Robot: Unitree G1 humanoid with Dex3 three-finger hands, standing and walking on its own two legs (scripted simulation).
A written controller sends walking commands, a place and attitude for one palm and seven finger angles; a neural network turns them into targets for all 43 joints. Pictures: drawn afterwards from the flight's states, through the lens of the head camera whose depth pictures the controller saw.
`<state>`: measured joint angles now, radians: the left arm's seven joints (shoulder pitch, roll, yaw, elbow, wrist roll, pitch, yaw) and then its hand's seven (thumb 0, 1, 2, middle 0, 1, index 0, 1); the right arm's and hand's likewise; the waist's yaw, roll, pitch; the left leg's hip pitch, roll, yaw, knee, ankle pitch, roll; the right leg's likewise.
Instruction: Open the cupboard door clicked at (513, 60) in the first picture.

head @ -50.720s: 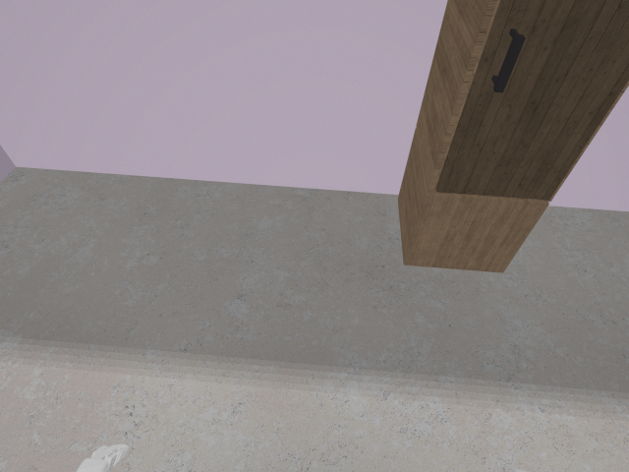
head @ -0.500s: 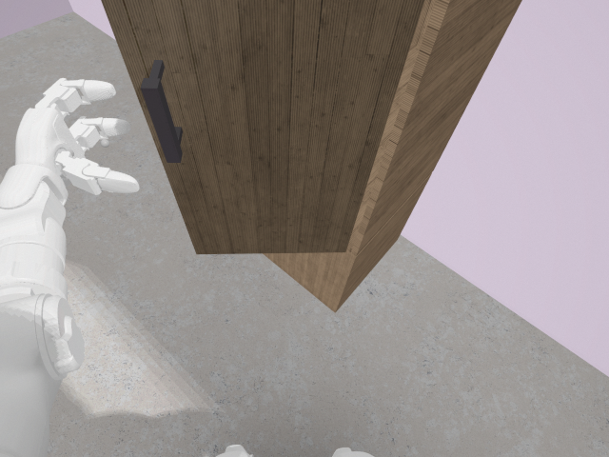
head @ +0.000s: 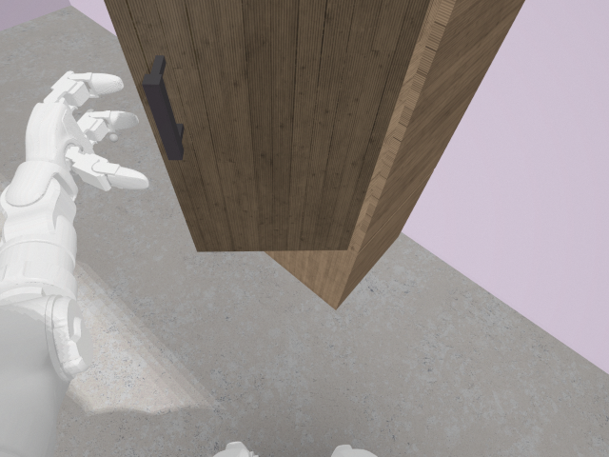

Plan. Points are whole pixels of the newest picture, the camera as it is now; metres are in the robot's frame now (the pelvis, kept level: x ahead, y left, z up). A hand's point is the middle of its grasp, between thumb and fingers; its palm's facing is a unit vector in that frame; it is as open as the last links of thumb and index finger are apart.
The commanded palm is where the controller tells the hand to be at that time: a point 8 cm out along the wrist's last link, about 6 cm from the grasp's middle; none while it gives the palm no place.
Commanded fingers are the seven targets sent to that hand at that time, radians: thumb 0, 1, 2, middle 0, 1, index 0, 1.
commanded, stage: slide the fingers in behind the handle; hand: left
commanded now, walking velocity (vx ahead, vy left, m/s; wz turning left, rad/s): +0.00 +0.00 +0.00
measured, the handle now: (167, 110) +0.54 +0.15 +0.12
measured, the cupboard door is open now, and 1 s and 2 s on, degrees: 43 43 43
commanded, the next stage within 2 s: close the thumb around the handle in 1.42 s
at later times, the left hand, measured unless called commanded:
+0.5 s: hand (141, 142) +0.48 +0.18 +0.12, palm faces -0.01 -1.00 +0.02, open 14.0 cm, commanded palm +0.46 +0.22 +0.12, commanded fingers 0.00 -0.50 0.30 -0.30 -1.20 -0.30 -1.20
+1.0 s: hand (177, 137) +0.49 +0.14 +0.12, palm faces +0.00 -1.00 +0.00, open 14.0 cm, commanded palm +0.46 +0.19 +0.12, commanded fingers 0.00 -0.50 0.30 -0.30 -1.20 -0.30 -1.20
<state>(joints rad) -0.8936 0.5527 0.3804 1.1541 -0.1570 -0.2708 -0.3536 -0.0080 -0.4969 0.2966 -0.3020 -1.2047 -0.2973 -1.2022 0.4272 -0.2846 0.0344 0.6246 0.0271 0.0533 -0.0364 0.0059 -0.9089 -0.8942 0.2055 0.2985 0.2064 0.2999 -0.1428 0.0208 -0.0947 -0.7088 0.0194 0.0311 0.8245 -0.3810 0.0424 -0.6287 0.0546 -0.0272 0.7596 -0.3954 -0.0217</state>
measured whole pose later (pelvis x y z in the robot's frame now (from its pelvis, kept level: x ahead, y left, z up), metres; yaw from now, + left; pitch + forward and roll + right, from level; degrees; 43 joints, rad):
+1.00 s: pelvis -0.01 -0.01 +0.00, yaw +0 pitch +15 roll -1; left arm -0.93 0.40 0.31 1.15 -0.11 -0.30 -0.16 -0.01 -0.50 0.30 -0.30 -1.20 -0.30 -1.21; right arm 0.43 -0.27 0.02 0.64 0.01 0.02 -0.01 0.01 -0.91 -0.89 0.20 0.30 0.21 0.30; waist -0.15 0.03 -0.09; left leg -0.71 0.02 0.03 0.82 -0.37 0.03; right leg -0.64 0.05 -0.03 0.79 -0.40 -0.04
